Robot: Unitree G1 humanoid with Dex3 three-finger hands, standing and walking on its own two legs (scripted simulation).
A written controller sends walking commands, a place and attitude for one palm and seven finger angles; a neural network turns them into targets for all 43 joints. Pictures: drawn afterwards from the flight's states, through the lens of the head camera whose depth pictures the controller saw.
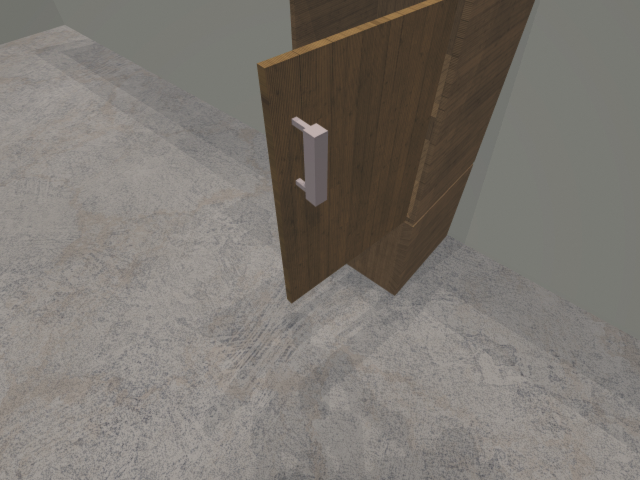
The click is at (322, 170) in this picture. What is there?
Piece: cupboard door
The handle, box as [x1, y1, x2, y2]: [291, 116, 327, 206]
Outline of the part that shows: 296,116 291,119 292,124 303,132 305,180 303,181 299,178 296,180 296,184 305,191 306,198 315,206 326,199 327,130 316,123 310,126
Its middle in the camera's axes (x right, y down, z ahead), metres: -0.02 -0.13 +0.63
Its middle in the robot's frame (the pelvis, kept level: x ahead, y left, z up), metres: +0.57 +0.05 +0.08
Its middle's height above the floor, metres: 0.86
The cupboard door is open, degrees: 82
